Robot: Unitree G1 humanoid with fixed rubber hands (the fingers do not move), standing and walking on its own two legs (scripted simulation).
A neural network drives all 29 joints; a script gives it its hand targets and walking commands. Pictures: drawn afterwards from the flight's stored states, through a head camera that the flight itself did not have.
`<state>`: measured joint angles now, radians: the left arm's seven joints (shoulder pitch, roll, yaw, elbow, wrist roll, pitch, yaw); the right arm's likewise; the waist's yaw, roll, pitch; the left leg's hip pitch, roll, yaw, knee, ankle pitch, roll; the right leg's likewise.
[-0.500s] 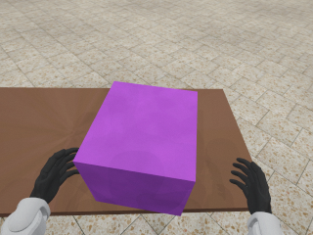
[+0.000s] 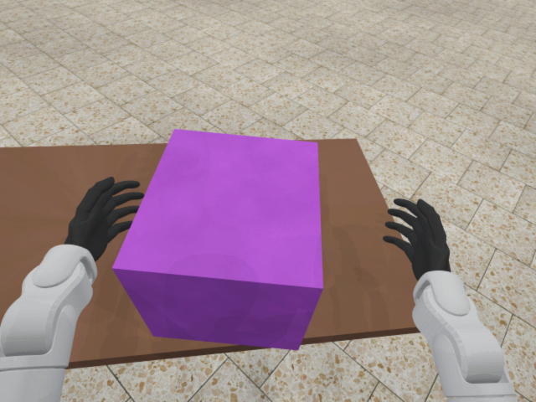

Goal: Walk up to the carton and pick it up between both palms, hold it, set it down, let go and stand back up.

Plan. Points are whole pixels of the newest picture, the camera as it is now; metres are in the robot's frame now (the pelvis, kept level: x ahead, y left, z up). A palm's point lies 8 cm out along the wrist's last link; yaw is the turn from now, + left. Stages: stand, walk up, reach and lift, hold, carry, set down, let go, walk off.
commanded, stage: reach and lift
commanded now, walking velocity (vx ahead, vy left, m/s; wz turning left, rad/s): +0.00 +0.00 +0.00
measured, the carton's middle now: (235, 239) +0.38 +0.05 +0.02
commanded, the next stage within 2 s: none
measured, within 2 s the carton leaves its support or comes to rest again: neither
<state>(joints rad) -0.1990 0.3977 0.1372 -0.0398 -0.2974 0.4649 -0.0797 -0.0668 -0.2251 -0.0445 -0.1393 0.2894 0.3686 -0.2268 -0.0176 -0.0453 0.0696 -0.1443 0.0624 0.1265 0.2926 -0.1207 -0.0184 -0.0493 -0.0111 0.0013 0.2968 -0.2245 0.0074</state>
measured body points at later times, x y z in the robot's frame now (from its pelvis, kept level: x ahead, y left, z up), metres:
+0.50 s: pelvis -0.01 +0.00 +0.00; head +0.01 +0.03 +0.45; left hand +0.40 +0.23 +0.16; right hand +0.37 -0.23 +0.16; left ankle +0.02 +0.13 -0.75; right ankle -0.04 -0.12 -0.75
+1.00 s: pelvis -0.01 +0.01 +0.00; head +0.02 +0.03 +0.45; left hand +0.41 +0.23 +0.07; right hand +0.37 -0.20 +0.08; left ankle +0.02 +0.13 -0.75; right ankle -0.04 -0.12 -0.75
